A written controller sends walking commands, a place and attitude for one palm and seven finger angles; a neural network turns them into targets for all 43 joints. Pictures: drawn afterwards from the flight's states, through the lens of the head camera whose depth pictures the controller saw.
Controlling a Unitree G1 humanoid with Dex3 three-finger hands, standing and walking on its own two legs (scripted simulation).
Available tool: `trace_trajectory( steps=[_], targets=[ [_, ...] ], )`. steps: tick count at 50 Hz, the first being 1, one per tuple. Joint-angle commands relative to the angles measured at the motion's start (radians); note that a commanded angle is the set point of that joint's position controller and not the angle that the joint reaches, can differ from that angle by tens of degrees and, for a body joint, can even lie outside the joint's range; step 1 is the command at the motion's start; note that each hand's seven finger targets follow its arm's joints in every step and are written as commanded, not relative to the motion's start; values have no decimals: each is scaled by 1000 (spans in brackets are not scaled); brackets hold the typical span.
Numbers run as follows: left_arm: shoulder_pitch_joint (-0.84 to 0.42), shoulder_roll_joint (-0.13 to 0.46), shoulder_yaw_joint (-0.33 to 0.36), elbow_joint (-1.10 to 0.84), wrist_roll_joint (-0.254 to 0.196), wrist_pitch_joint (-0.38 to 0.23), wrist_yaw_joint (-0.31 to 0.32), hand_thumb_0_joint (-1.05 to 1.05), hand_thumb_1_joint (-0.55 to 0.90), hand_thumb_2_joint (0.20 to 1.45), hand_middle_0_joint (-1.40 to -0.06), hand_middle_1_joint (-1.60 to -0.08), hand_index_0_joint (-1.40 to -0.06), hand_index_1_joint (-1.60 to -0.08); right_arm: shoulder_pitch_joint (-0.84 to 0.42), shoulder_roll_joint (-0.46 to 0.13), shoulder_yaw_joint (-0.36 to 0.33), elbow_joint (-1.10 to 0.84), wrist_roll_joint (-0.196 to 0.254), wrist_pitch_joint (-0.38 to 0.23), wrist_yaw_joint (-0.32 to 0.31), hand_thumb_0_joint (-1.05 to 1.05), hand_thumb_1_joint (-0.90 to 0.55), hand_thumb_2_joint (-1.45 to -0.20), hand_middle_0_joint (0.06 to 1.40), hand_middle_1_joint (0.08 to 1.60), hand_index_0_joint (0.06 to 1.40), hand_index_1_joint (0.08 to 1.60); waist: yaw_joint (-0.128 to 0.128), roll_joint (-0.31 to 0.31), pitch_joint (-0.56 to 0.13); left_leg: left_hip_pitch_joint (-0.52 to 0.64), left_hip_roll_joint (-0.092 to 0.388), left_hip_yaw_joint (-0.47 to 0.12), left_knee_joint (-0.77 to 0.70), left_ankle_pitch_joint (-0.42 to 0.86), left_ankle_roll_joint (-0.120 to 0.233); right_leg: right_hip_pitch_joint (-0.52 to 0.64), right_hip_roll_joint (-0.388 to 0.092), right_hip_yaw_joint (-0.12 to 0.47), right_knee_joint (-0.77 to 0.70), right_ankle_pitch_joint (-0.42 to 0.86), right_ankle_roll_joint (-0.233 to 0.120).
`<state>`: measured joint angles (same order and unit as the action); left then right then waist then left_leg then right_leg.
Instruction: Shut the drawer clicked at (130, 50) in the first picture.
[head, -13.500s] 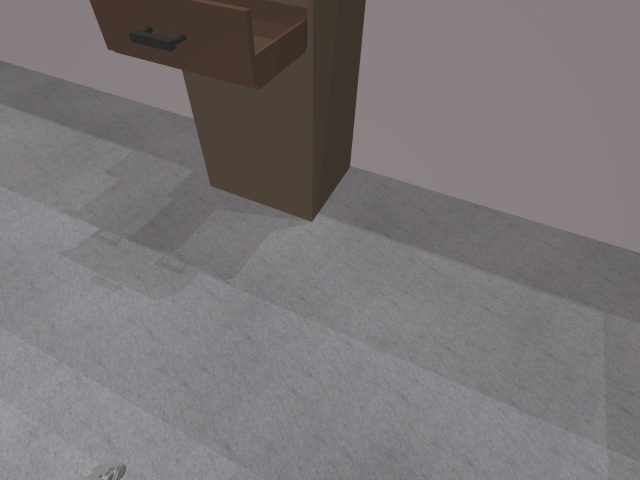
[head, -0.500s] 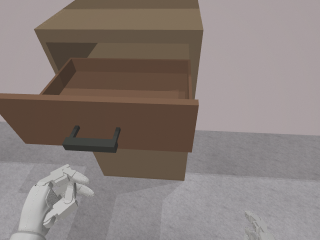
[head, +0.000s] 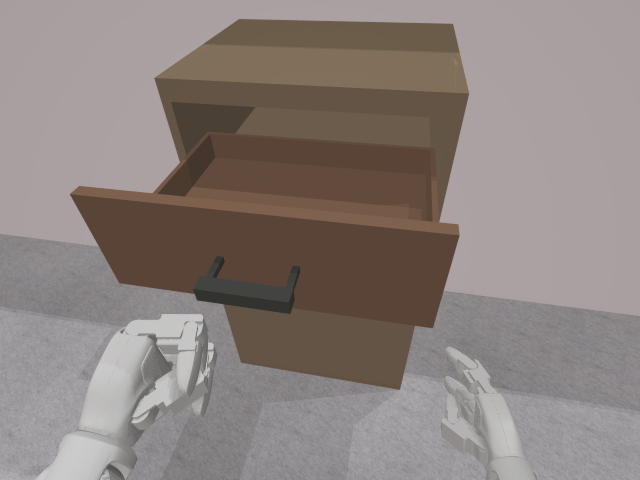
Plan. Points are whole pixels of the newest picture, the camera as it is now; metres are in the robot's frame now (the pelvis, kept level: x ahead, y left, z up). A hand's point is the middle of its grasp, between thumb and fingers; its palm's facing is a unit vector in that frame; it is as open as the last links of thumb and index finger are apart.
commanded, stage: raise the hand and make a fist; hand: left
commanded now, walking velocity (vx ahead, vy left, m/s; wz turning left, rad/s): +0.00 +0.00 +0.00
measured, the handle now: (250, 281) +0.34 +0.14 +0.10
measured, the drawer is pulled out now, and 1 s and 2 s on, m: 0.30 0.30 0.30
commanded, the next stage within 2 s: bring the fist close to the handle in 0.54 s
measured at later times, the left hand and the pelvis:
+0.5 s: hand (205, 363) +0.17 +0.12 +0.19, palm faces -0.03 -0.99 -0.16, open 3.3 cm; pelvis +0.00 -0.04 +0.00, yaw +0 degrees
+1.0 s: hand (215, 366) +0.18 +0.12 +0.15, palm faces -0.03 -0.99 -0.11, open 3.3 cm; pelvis +0.01 -0.04 +0.00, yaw +0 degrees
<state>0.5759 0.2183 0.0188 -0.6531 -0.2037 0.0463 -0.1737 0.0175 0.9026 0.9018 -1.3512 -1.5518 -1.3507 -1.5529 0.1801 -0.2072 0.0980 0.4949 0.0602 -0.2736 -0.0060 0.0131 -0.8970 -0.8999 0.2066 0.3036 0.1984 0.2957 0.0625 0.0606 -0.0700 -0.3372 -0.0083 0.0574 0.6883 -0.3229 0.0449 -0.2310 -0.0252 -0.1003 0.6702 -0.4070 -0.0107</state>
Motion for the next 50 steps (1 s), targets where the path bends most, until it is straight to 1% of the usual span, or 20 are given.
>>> trace_trajectory(
  steps=[1, 5, 6, 10, 11, 14, 20, 21, 25, 26, 29, 30, 31, 35, 39, 40, 44, 45, 48, 50],
  targets=[
    [-103, 80, 61, -290, -23, -11, 7, 0, 900, 900, -1400, -1600, -1400, -1600, -129, -124, -57, -167, 15, -43, -14, 0, -900, -900, 200, 300, 200, 300, -15, -10, -17, 129, 48, -112, -177, 114, -21, -108, 34, -10, -107, 168, -4],
    [-126, 120, 103, -313, -38, 34, 8, 0, 900, 900, -1400, -1600, -1400, -1600, -146, -130, -55, -167, 27, -43, -15, 0, -900, -900, 200, 300, 200, 300, -7, -6, -13, 132, 47, -112, -182, 93, -22, -99, 33, -2, -122, 158, -5],
    [-148, 93, 79, -323, -45, 47, 4, 0, 900, 900, -1400, -1600, -1400, -1600, -149, -127, -49, -170, 26, -44, -16, 0, -900, -900, 200, 300, 200, 300, -11, -10, -8, 130, 43, -111, -188, 81, -20, -102, 31, -4, -128, 148, -3],
    [-128, 135, 148, -245, -65, 107, 1, 0, 900, 900, -1400, -1600, -1400, -1600, -153, -139, -56, -157, 36, -37, -29, 0, -900, -900, 200, 300, 200, 300, 0, -63, 12, 124, 38, -100, -184, 69, -19, -100, 32, 11, -155, 139, 0],
    [-152, 103, 120, -252, -73, 117, -4, 0, 900, 900, -1400, -1600, -1400, -1600, -156, -137, -50, -162, 35, -36, -31, 0, -900, -900, 200, 300, 200, 300, -6, -56, 16, 124, 34, -96, -187, 65, -16, -103, 26, 12, -162, 135, 4],
    [-151, 160, 202, -236, -92, 129, -4, 0, 900, 900, -1400, -1600, -1400, -1600, -153, -143, -53, -160, 34, -34, -41, 0, -900, -900, 200, 300, 200, 300, 4, -77, 8, 128, 29, -83, -172, 77, -12, -98, 22, 29, -184, 129, 8],
    [-176, 212, 270, -227, -119, 71, -13, 0, 900, 900, -1400, -1600, -1400, -1600, -130, -154, -61, -135, 38, -76, -57, 0, -900, -900, 200, 300, 200, 300, -8, -29, 23, 144, 25, -68, -119, 87, -13, -118, 1, 88, -252, 99, 16],
    [-188, 180, 247, -212, -127, 63, -21, 0, 900, 900, -1400, -1600, -1400, -1600, -126, -155, -59, -133, 35, -84, -60, 0, -900, -900, 200, 300, 200, 300, -16, -39, 41, 145, 23, -66, -118, 78, -13, -128, -3, 98, -271, 69, 20],
    [-204, 220, 285, -151, -131, 39, -39, 0, 900, 900, -1400, -1600, -1400, -1600, -125, -166, -68, -108, 37, -117, -72, 0, -900, -900, 200, 300, 200, 300, -13, -53, 79, 142, 23, -66, -98, 79, -15, -139, -19, 141, -320, 39, 29],
    [-209, 182, 248, -151, -133, 38, -48, 0, 900, 900, -1400, -1600, -1400, -1600, -121, -163, -66, -112, 35, -124, -72, 0, -900, -900, 200, 300, 200, 300, -19, -41, 83, 149, 20, -64, -104, 75, -14, -143, -20, 142, -322, 27, 31],
    [-183, 221, 299, -130, -138, 35, -62, 0, 900, 900, -1400, -1600, -1400, -1600, -115, -168, -70, -105, 34, -138, -74, 0, -900, -900, 200, 300, 200, 300, -7, -76, 30, 154, 19, -70, -96, 117, -11, -99, -31, 159, -305, 144, 51],
    [-174, 241, 320, -132, -133, 32, -60, 0, 900, 900, -1400, -1600, -1400, -1600, -122, -172, -74, -95, 36, -140, -74, 0, -900, -900, 200, 300, 200, 300, -3, -59, 24, 161, 20, -68, -91, 134, -14, -91, -32, 157, -299, 183, 52],
    [-153, 204, 295, -154, -136, 31, -69, 0, 900, 900, -1400, -1600, -1400, -1600, -113, -167, -71, -104, 33, -142, -70, 0, -900, -900, 200, 300, 200, 300, -5, -37, 0, 173, 18, -67, -96, 161, -12, -75, -33, 148, -278, 248, 55],
    [-96, 200, 328, -96, -153, 22, -87, 0, 900, 900, -1400, -1600, -1400, -1600, -120, -169, -76, -92, 38, -140, -63, 0, -900, -900, 200, 300, 200, 300, -1, -98, -13, 166, 20, -74, -88, 216, -13, -51, -23, 128, -226, 445, 75],
    [-97, 150, 264, -99, -152, -10, -103, 0, 900, 900, -1400, -1600, -1400, -1600, -96, -165, -76, -107, 36, -137, -57, 0, -900, -900, 200, 300, 200, 300, -16, -105, -16, 164, 14, -70, -91, 219, -7, -67, -16, 112, -201, 472, 80],
    [-108, 183, 287, -111, -143, -20, -96, 0, 900, 900, -1400, -1600, -1400, -1600, -105, -168, -81, -99, 36, -138, -56, 0, -900, -900, 200, 300, 200, 300, -13, -90, -6, 160, 16, -71, -81, 219, -10, -70, -16, 121, -206, 470, 75],
    [-116, 169, 268, -76, -123, -63, -90, 0, 900, 900, -1400, -1600, -1400, -1600, -84, -158, -83, -97, 25, -135, -57, 0, -900, -900, 200, 300, 200, 300, -21, -84, -13, 153, 13, -69, -95, 208, -7, -82, -7, 94, -193, 420, 56],
    [-139, 188, 275, -75, -115, -73, -85, 0, 900, 900, -1400, -1600, -1400, -1600, -97, -160, -83, -87, 26, -135, -56, 0, -900, -900, 200, 300, 200, 300, -21, -45, 10, 153, 13, -67, -88, 210, -8, -87, -5, 102, -197, 418, 49],
    [-164, 136, 218, -44, -114, -94, -90, 0, 900, 900, -1400, -1600, -1400, -1600, -83, -157, -81, -90, 17, -130, -56, 0, -900, -900, 200, 300, 200, 300, -33, -49, -3, 149, 11, -68, -102, 193, -7, -91, -2, 82, -189, 369, 39],
    [-169, 149, 230, -12, -113, -102, -87, 0, 900, 900, -1400, -1600, -1400, -1600, -96, -157, -84, -78, 19, -130, -55, 0, -900, -900, 200, 300, 200, 300, -31, -51, 13, 144, 15, -70, -97, 188, -7, -94, 2, 86, -197, 350, 34]
  ],
)
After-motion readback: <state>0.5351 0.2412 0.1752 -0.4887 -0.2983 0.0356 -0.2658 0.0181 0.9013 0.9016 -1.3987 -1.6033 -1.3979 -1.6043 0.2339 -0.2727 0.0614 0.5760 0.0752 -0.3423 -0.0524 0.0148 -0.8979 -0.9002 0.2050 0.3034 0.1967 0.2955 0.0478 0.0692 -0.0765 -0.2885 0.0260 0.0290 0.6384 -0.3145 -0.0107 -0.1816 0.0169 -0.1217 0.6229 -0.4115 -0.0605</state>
